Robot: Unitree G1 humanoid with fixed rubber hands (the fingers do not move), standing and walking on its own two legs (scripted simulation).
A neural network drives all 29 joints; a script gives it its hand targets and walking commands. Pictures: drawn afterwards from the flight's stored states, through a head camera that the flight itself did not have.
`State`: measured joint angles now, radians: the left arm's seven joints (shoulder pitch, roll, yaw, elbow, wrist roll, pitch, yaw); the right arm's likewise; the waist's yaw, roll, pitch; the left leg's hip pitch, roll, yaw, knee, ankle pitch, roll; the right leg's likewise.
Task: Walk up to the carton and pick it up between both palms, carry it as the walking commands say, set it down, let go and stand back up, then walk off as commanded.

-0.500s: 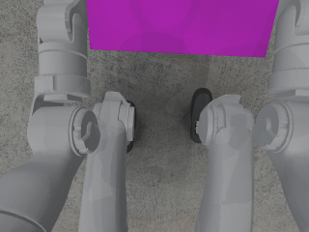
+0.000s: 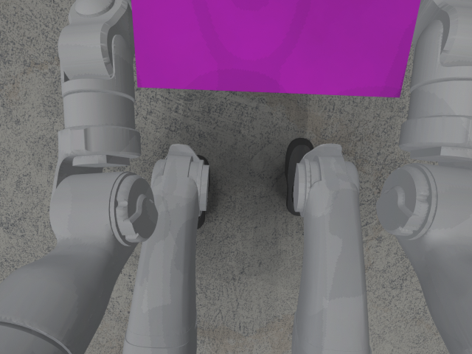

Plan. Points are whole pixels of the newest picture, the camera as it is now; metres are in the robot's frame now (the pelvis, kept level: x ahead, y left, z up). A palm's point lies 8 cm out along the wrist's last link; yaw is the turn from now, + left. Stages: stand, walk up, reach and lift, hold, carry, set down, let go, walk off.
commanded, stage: reach and lift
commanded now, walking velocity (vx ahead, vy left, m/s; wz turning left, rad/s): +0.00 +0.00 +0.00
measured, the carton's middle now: (264, 13) +0.52 -0.02 -0.17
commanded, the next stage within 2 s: none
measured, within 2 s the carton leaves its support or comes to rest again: neither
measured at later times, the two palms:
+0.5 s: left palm out of the picture +0.52 +0.15 -0.04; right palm out of the picture +0.53 -0.19 -0.03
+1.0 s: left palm out of the picture +0.50 +0.15 +0.04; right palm out of the picture +0.50 -0.19 +0.04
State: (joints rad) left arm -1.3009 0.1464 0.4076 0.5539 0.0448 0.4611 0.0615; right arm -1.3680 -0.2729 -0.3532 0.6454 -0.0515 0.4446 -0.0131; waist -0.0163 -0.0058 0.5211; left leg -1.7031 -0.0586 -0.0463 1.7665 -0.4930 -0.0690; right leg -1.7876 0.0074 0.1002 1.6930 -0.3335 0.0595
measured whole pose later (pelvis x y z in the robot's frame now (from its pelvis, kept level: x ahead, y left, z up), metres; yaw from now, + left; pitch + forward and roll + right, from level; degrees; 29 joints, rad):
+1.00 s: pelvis +0.02 +0.00 +0.11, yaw -1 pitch +18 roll +2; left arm -1.00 0.07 0.39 0.52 0.07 0.45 0.02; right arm -1.05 -0.17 -0.33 0.57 -0.10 0.45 -0.01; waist 0.00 0.00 0.39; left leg -1.27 -0.04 -0.05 1.38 -0.43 -0.05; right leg -1.34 0.02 0.10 1.32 -0.29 0.06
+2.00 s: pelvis +0.14 +0.00 +0.26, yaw +0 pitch +13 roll +0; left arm -0.37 -0.11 0.36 0.45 0.24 0.45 -0.10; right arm -0.40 0.04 -0.35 0.48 -0.25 0.45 0.10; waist -0.02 0.02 -0.09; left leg -0.55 -0.01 -0.10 0.59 -0.27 -0.03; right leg -0.60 -0.01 0.04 0.53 -0.16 0.03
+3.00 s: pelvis +0.16 +0.00 +0.28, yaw -1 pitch -6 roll +0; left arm -0.14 -0.10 0.23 0.11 0.18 0.71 -0.10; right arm -0.16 0.05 -0.20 0.14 -0.21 0.70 0.09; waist 0.01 0.01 0.07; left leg 0.03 0.01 -0.08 0.25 -0.18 -0.02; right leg -0.04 -0.01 0.06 0.24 -0.10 0.03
